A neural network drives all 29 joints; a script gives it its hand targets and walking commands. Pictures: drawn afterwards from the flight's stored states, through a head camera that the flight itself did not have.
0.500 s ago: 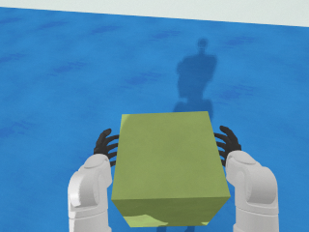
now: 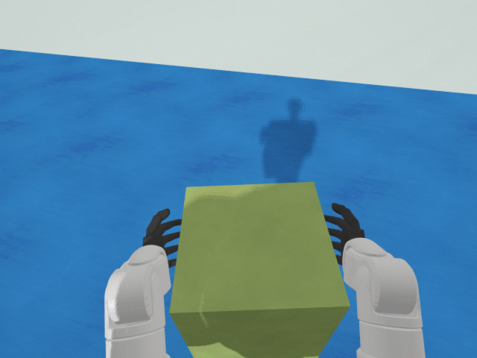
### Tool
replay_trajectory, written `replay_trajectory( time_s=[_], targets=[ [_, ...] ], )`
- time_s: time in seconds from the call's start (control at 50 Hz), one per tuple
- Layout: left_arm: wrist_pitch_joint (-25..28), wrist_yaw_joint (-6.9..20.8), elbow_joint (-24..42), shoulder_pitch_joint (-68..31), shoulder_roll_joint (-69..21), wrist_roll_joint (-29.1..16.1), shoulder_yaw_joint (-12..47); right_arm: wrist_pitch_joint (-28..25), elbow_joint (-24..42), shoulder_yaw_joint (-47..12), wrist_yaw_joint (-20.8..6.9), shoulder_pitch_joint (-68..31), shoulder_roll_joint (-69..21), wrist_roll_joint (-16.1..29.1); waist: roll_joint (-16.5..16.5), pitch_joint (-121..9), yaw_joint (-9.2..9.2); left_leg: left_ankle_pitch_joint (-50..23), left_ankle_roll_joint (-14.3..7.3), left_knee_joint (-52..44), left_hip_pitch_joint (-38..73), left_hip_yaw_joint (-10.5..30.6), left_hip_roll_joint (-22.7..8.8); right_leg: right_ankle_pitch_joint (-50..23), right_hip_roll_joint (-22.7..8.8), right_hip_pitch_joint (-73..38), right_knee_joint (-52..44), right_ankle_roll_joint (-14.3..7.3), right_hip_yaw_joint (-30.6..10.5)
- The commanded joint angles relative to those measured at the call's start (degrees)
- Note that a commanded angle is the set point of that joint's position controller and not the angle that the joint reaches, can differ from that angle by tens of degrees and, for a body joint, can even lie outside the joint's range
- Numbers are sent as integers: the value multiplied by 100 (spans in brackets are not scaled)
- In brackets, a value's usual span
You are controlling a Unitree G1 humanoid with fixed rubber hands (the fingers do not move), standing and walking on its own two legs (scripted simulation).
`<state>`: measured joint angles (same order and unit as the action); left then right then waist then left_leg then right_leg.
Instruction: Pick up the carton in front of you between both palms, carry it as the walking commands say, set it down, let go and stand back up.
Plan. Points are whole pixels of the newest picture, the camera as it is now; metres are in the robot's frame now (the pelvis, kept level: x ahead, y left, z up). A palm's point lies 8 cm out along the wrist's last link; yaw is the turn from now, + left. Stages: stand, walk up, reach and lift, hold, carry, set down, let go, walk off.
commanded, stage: carry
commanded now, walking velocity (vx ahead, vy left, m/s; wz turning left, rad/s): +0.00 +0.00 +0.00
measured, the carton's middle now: (253, 277) +0.27 +0.00 +0.01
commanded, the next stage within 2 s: hold in 1.38 s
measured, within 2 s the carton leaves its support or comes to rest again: neither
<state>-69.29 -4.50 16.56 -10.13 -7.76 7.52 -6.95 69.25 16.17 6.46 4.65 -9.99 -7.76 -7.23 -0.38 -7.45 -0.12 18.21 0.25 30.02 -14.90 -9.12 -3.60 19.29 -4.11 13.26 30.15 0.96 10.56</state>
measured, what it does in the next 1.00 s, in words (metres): stands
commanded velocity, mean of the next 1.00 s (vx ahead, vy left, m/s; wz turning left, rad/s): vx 0.00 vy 0.00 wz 0.00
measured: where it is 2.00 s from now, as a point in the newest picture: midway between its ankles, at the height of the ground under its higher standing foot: outside the picture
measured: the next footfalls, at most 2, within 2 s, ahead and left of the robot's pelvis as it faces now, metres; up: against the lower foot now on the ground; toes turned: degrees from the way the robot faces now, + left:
none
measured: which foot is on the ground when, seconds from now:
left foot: down 0.00-1.00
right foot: down 0.00-1.00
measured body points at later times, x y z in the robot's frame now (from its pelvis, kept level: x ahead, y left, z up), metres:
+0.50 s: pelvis -0.02 +0.00 +0.00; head -0.05 +0.00 +0.45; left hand +0.26 +0.15 +0.05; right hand +0.26 -0.15 +0.05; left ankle -0.04 +0.11 -0.74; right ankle -0.06 -0.11 -0.74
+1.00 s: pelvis -0.05 +0.00 +0.00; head -0.07 +0.00 +0.45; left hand +0.25 +0.15 +0.04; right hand +0.25 -0.15 +0.04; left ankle -0.04 +0.11 -0.74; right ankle -0.06 -0.11 -0.74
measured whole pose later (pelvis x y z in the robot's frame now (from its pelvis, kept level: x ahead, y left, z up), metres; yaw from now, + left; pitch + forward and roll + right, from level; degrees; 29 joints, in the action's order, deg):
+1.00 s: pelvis -0.05 +0.00 +0.00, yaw +0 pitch +2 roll +0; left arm -41.6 -1.0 -9.5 -12.5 -8.2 13.7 -10.2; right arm 41.9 -9.4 10.0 1.2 -12.3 -8.1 -13.6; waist 0.1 -5.6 0.1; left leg 14.1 -0.7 28.9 -16.6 -10.0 -3.8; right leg 15.5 -4.2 15.0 28.8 0.0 10.4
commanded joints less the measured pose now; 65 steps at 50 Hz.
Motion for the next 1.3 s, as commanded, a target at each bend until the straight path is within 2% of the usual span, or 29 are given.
replay_trajectory(
  time_s=[0.0,0.12,0.28,0.5,0.62,0.7,0.76,0.84,0.94,1.28],
  targets=[
    [30,1477,225,-2482,-5274,-2391,4185,-51,296,-4102,-1462,-2519,-5289,2350,165,-1581,-7,-4487,-38,145,843,425,-657,-3601,-475,-666,112,52,-341],
    [361,1517,-85,-2307,-5310,-2202,4232,-376,11,-4200,-1506,-2393,-5309,2180,58,-1548,8,-4015,-42,134,761,394,-626,-3668,-545,-699,89,2,-377],
    [1042,1515,-319,-2278,-5051,-1909,4092,-1043,-237,-4059,-1491,-2328,-5039,1862,29,-1314,12,-3005,-96,-56,629,421,-619,-2896,-587,-542,-99,-56,-432],
    [2119,1456,-1539,-2306,-4521,-1008,3081,-2136,-1441,-3059,-1452,-2381,-4520,987,54,-879,5,-1867,-106,-460,375,486,-619,-1766,-599,-317,-501,-105,-521],
    [2896,1527,-2463,-2789,-4717,-568,2475,-2916,-2361,-2468,-1516,-2879,-4705,576,56,-935,6,-1531,-106,-564,348,505,-615,-1427,-588,-282,-590,-121,-554],
    [3249,1592,-2767,-3021,-5026,-487,2432,-3271,-2657,-2411,-1584,-3122,-5007,503,59,-1086,11,-1518,-114,-559,403,504,-618,-1383,-580,-301,-575,-133,-557],
    [3287,1614,-2719,-3004,-5170,-547,2573,-3307,-2612,-2539,-1607,-3108,-5153,556,62,-1196,14,-1599,-119,-530,448,496,-624,-1464,-579,-331,-544,-136,-553],
    [3078,1612,-2388,-2795,-5218,-759,2890,-3090,-2267,-2850,-1596,-2900,-5207,754,54,-1283,19,-1728,-129,-479,463,486,-627,-1631,-583,-355,-500,-133,-553],
    [2899,1590,-2320,-2651,-5019,-728,2809,-2905,-2206,-2772,-1571,-2730,-5013,720,50,-1208,21,-1723,-132,-462,394,486,-628,-1645,-582,-280,-496,-120,-557],
    [2906,1597,-2336,-2738,-5059,-748,2815,-2913,-2213,-2787,-1590,-2831,-5054,746,53,-1168,20,-1556,-124,-499,313,502,-635,-1469,-582,-188,-532,-132,-584]
  ],
)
